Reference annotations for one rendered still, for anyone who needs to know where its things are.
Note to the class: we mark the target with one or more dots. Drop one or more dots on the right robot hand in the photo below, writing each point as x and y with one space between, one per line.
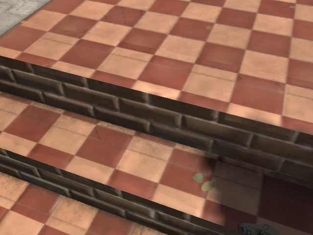
257 229

